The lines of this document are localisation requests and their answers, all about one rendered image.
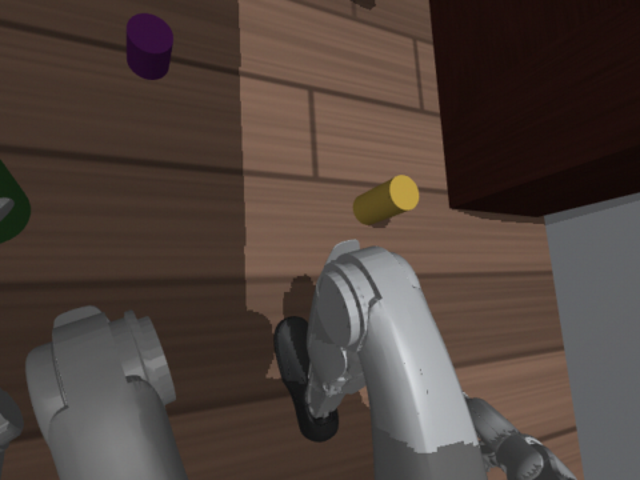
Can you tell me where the right robot hand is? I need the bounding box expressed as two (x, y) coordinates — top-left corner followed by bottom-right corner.
(463, 391), (522, 472)

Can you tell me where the right robot foot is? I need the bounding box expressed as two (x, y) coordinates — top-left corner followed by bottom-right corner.
(274, 316), (339, 442)

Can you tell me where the left robot arm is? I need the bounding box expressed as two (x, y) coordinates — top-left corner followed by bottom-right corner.
(0, 388), (24, 480)

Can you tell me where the right robot arm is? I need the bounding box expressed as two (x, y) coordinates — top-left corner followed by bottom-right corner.
(496, 434), (577, 480)

